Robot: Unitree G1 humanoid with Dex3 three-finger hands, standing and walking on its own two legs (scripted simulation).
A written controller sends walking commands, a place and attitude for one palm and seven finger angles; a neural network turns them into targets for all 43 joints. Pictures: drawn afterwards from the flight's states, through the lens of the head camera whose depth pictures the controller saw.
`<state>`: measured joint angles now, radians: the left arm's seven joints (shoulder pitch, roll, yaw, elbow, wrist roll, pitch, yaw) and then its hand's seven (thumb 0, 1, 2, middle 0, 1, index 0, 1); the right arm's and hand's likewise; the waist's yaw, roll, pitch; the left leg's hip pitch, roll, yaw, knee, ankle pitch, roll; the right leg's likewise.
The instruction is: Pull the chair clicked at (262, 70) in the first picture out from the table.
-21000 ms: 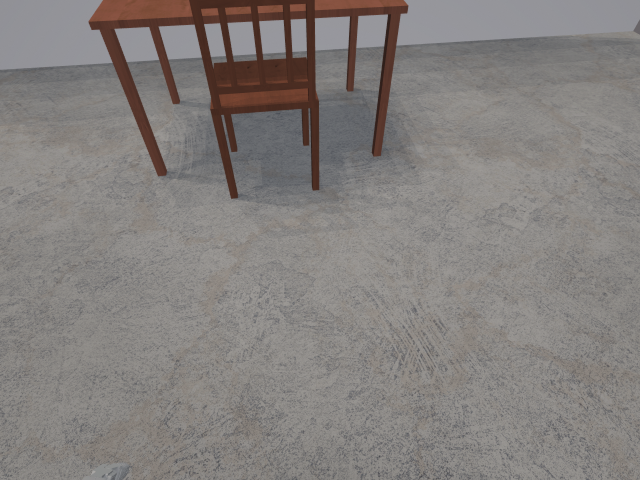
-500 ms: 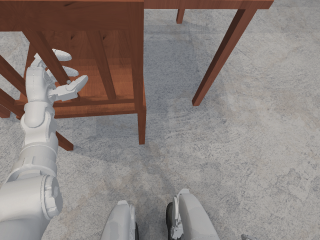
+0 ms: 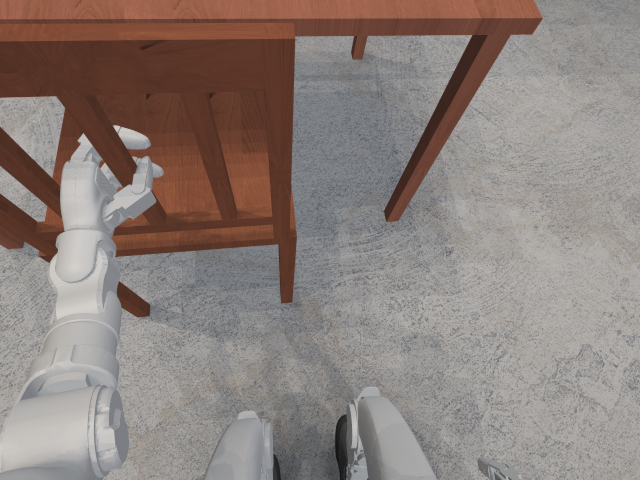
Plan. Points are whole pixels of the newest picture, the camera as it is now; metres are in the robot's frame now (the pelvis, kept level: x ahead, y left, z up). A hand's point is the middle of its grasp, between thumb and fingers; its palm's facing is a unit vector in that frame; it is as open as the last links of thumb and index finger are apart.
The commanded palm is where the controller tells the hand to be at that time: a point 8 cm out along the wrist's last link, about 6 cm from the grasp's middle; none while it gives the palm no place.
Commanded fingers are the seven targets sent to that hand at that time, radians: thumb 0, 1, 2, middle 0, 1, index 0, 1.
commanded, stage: hook a spindle and tug to test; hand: left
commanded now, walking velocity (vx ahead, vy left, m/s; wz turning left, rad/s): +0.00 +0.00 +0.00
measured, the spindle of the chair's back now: (125, 170) +0.48 +0.22 +0.02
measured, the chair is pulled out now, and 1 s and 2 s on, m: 0.01 0.10 0.22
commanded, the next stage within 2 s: step backward, pulling the chair out in 0.26 s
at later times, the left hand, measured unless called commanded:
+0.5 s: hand (146, 216) +0.42 +0.19 +0.02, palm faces +0.15 -0.98 -0.13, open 5.3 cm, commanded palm +0.39 +0.23 +0.02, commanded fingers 0.00 0.90 0.90 -0.50 -1.45 -0.50 -1.45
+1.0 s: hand (190, 252) +0.37 +0.13 +0.03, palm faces +0.06 -0.99 -0.15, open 5.1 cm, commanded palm +0.35 +0.18 +0.03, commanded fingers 0.00 0.90 0.90 -0.50 -1.45 -0.50 -1.45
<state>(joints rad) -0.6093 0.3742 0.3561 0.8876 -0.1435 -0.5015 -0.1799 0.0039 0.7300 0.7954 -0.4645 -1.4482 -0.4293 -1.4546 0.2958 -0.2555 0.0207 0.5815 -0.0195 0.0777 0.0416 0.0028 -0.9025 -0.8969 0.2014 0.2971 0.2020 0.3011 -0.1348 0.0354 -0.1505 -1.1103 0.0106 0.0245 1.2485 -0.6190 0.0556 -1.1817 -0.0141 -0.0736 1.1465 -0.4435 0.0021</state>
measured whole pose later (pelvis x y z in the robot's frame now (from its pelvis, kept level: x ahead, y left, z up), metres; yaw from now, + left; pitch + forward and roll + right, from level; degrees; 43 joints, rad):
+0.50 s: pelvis +0.00 +0.00 +0.04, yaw +2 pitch +19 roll -2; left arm -0.50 0.29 0.21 0.77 -0.09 -0.27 0.03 0.00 0.71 0.80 -0.42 -1.33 -0.44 -1.45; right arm 0.24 -0.22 0.02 0.57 0.05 0.12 -0.06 0.01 -0.90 -0.90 0.20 0.30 0.20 0.30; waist -0.09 0.03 -0.03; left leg -0.83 -0.02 0.03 1.01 -0.52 0.06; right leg -0.90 -0.03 -0.06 0.95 -0.38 0.01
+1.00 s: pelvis -0.02 -0.01 +0.09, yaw +1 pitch +11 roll +0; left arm -0.52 0.21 0.10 1.01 -0.07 -0.25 0.10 0.01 0.71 0.74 -0.33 -1.15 -0.49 -1.45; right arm 0.27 -0.25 0.00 0.67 0.06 0.11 -0.12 0.00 -0.90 -0.90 0.20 0.30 0.20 0.30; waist -0.10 0.01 0.04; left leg -0.52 -0.03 0.06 0.64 -0.32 0.04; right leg -0.61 -0.02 -0.02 0.59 -0.18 0.01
